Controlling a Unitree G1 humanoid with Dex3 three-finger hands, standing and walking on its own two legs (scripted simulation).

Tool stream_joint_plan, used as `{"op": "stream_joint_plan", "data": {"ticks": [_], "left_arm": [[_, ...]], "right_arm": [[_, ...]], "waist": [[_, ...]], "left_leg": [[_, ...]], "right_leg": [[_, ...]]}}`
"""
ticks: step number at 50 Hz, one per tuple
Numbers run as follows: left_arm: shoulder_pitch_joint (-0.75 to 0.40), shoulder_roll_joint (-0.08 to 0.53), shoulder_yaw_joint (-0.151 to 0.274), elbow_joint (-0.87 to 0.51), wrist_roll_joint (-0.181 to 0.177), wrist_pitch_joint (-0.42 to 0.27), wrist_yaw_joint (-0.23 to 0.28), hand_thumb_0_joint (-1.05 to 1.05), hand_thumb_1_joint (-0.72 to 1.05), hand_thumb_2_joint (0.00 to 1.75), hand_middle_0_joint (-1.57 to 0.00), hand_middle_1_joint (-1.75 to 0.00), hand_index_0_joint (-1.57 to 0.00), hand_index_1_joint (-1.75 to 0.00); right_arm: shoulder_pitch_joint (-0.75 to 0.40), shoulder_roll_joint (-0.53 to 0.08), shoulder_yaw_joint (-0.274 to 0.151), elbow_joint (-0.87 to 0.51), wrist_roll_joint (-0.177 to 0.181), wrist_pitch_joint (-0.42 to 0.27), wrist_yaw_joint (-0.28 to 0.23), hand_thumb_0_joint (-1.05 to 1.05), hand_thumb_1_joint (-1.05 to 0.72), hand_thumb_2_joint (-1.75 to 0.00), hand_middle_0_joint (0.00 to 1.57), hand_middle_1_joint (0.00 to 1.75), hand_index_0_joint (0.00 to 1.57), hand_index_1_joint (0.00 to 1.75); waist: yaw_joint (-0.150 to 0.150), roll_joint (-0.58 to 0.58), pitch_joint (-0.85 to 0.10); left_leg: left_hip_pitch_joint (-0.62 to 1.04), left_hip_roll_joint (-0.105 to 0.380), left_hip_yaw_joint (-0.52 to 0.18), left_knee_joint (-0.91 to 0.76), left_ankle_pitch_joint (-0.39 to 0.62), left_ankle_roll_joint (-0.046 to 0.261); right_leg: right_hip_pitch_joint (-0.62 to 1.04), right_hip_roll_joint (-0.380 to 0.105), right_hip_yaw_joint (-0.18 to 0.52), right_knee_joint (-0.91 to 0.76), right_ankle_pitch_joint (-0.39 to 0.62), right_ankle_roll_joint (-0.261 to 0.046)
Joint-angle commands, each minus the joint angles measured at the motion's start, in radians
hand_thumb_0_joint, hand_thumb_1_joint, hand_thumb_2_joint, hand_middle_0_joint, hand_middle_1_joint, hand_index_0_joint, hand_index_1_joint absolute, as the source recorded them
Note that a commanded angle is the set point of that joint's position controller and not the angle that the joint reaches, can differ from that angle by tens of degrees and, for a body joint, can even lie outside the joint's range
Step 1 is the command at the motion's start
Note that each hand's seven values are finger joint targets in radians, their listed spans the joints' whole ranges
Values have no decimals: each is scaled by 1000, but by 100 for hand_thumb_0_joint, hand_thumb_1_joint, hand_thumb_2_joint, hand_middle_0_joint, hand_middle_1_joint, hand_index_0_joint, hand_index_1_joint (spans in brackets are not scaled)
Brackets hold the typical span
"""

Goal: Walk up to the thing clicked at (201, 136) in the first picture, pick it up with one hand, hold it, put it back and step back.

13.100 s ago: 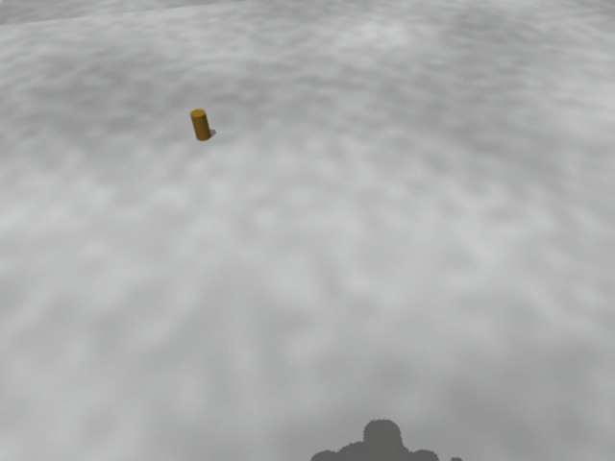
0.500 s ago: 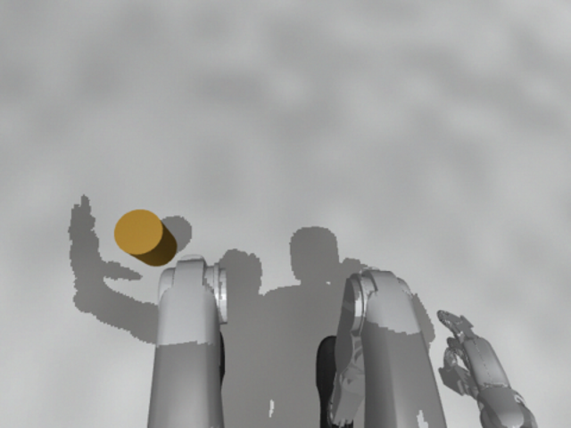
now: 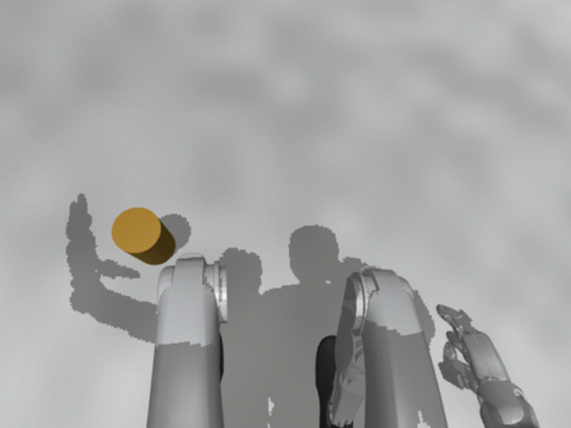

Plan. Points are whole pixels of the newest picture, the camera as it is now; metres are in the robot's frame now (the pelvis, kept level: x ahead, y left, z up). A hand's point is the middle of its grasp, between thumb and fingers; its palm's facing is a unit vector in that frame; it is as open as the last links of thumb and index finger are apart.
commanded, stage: go down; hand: left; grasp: from the side
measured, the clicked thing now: (147, 238) +0.38 +0.29 -0.30
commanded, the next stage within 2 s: none
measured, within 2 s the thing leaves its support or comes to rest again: neither
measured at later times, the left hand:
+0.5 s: hand out of the picture +0.28 +0.45 +0.02, palm faces +0.31 -0.95 -0.06, open 17.3 cm
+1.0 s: hand out of the picture +0.28 +0.45 +0.01, palm faces +0.31 -0.95 -0.06, open 17.1 cm
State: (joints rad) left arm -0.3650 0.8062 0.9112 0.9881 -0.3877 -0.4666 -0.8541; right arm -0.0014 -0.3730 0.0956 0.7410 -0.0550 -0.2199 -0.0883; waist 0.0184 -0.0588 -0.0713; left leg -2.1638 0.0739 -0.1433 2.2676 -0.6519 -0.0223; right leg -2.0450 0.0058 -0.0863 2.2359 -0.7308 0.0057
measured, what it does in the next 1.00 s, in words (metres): stands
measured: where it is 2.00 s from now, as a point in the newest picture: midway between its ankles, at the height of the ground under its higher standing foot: (270, 404)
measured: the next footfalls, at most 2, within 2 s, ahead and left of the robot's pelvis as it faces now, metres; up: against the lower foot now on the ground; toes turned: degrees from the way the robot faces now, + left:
none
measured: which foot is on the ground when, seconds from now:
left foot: down 0.00-1.00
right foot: down 0.00-1.00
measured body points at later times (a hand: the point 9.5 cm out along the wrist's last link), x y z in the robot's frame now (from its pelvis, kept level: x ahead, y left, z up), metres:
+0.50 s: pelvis +0.00 +0.00 -0.01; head +0.20 +0.08 +0.39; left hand +0.26 +0.50 +0.02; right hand +0.22 -0.26 -0.11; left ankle +0.09 +0.14 -0.34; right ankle +0.09 -0.12 -0.34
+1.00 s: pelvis +0.00 +0.00 +0.00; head +0.20 +0.08 +0.39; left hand +0.26 +0.50 +0.02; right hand +0.22 -0.26 -0.11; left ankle +0.09 +0.14 -0.34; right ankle +0.09 -0.12 -0.34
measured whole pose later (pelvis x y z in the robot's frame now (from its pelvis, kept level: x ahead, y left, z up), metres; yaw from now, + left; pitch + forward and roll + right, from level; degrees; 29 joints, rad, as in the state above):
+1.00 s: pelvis +0.00 +0.00 +0.00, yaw +0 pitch +31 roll -7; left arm -0.35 0.78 0.92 0.94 -0.42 -0.47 -0.86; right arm -0.01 -0.37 0.10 0.74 -0.05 -0.22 -0.09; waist 0.02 -0.06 -0.07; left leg -2.18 0.07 -0.15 2.29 -0.65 -0.02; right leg -2.05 0.01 -0.09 2.25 -0.73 0.01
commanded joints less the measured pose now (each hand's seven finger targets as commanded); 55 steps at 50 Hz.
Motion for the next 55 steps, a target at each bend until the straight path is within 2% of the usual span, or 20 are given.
{"op": "stream_joint_plan", "data": {"ticks": [1, 3, 5, 7, 11, 14, 15, 18, 21, 23, 25, 28, 31, 33, 36, 39, 41, 48, 51, 55], "left_arm": [[-80, 413, 86, -196, -47, -56, -8, 0, -48, 9, -4, -4, -2, -6], [-70, 430, 93, -211, -47, -51, -7, 0, -50, 9, -4, -3, -2, -5], [-60, 400, 85, -193, -55, -50, -8, 0, -47, 9, -4, -4, -2, -6], [-79, 424, 98, -188, -62, -54, -5, 0, -50, 9, -4, -4, -2, -6], [-58, 399, 90, -188, -66, -58, -13, 0, -48, 9, -4, -4, -2, -6], [-67, 391, 83, -198, -68, -61, -18, 0, -50, 9, -4, -4, -2, -6], [-64, 418, 103, -214, -70, -61, -17, 0, -48, 10, -4, -4, -2, -6], [-42, 389, 93, -191, -77, -58, -21, 0, -45, 10, -4, -4, -2, -5], [-62, 411, 106, -207, -86, -66, -25, 0, -49, 9, -4, -4, -2, -5], [-77, 422, 110, -189, -85, -65, -26, 0, -46, 10, -4, -4, -2, -6], [-89, 386, 83, -183, -89, -67, -34, 0, -45, 10, -3, -4, -1, -6], [-78, 429, 106, -182, -80, -64, -35, 0, -46, 9, -4, -3, -2, -5], [-85, 393, 87, -159, -85, -64, -36, 0, -46, 10, -4, -4, -2, -5], [-79, 438, 121, -198, -86, -65, -31, 0, -47, 9, -4, -3, -2, -5], [-61, 378, 87, -172, -85, -54, -26, 0, -44, 10, -4, -4, -2, -5], [-75, 410, 104, -198, -87, -59, -20, 0, -47, 9, -4, -4, -2, -5], [-80, 394, 88, -218, -81, -62, -19, 0, -44, 9, -4, -3, -2, -5], [-49, 400, 101, -230, -78, -60, -5, 0, -42, 10, -4, -4, -2, -6], [-36, 354, 85, -187, -89, -62, -9, 0, -41, 10, -3, -4, -2, -5], [-58, 383, 90, -201, -87, -76, -21, 0, -44, 10, -4, -5, -2, -6]], "right_arm": [[90, -227, -89, -54, 2, -36, -23, 0, -94, -92, 20, 30, 20, 30], [90, -228, -89, -60, 4, -35, -24, 0, -94, -92, 20, 30, 20, 30], [82, -231, -89, -59, 8, -36, -23, 0, -94, -92, 20, 30, 20, 30], [73, -227, -86, -63, 10, -37, -24, 0, -94, -92, 20, 30, 20, 30], [84, -226, -84, -56, 5, -38, -25, 0, -94, -92, 20, 30, 20, 30], [80, -230, -85, -60, 6, -36, -24, 0, -94, -92, 20, 30, 20, 30], [80, -230, -86, -62, 7, -37, -23, 0, -94, -91, 20, 30, 20, 30], [77, -237, -86, -62, 9, -37, -24, 0, -94, -91, 20, 30, 20, 30], [71, -234, -83, -65, 11, -36, -25, 0, -94, -92, 20, 30, 20, 30], [70, -231, -81, -64, 9, -38, -26, 0, -94, -92, 20, 30, 20, 30], [71, -232, -80, -62, 8, -39, -26, 0, -94, -92, 20, 30, 20, 30], [73, -234, -79, -61, 5, -40, -28, 0, -94, -91, 20, 30, 20, 30], [61, -233, -77, -66, 5, -41, -26, 0, -93, -91, 20, 30, 20, 30], [74, -239, -79, -62, 4, -40, -26, 0, -94, -92, 20, 30, 20, 30], [67, -232, -80, -69, 9, -38, -24, 0, -93, -91, 20, 30, 20, 30], [65, -227, -81, -69, 8, -39, -25, 0, -94, -91, 20, 30, 20, 30], [67, -231, -86, -62, 6, -40, -27, 0, -94, -91, 20, 30, 20, 30], [73, -229, -90, -63, 8, -40, -28, 0, -93, -91, 20, 30, 20, 30], [64, -230, -87, -66, 10, -41, -27, 0, -94, -91, 20, 30, 20, 30], [64, -233, -85, -67, 9, -38, -29, 0, -94, -91, 20, 30, 20, 30]], "waist": [[56, 232, -617], [61, 239, -626], [56, 239, -602], [58, 213, -593], [50, 226, -612], [51, 239, -602], [66, 244, -621], [55, 246, -600], [63, 243, -608], [56, 230, -592], [38, 227, -584], [59, 232, -605], [46, 213, -577], [66, 248, -619], [54, 225, -588], [61, 215, -599], [55, 231, -610], [68, 244, -603], [52, 230, -571], [53, 238, -586]], "left_leg": [[510, -19, 63, -278, 108, 34], [518, -19, 61, -288, 98, 33], [512, -18, 53, -298, 74, 32], [484, -19, 54, -290, 57, 35], [507, -20, 57, -269, 121, 35], [513, -20, 54, -276, 109, 34], [519, -19, 55, -283, 111, 33], [521, -18, 45, -290, 94, 31], [515, -20, 47, -286, 94, 32], [490, -20, 53, -278, 87, 35], [485, -20, 55, -268, 80, 36], [493, -20, 57, -267, 92, 34], [469, -20, 58, -263, 77, 35], [508, -20, 55, -270, 101, 32], [485, -22, 55, -276, 84, 33], [460, -23, 64, -266, 82, 36], [489, -21, 61, -267, 85, 34], [504, -21, 57, -290, 79, 33], [488, -21, 49, -289, 67, 33], [498, -21, 47, -281, 87, 32]], "right_leg": [[218, 43, -14, -242, 120, -47], [221, 44, -18, -244, 110, -47], [193, 46, -28, -230, 99, -49], [195, 46, -21, -243, 81, -47], [211, 45, -22, -232, 129, -46], [188, 46, -28, -222, 123, -49], [208, 46, -25, -226, 122, -49], [180, 47, -36, -213, 116, -50], [184, 47, -34, -215, 113, -49], [194, 47, -25, -225, 106, -47], [190, 46, -19, -230, 101, -46], [207, 46, -20, -227, 105, -46], [198, 46, -18, -231, 95, -44], [204, 48, -28, -214, 117, -48], [185, 47, -28, -219, 102, -48], [220, 45, -12, -240, 96, -44], [196, 45, -15, -229, 102, -45], [195, 47, -22, -229, 99, -48], [171, 49, -33, -219, 95, -49], [175, 47, -36, -209, 110, -48]]}}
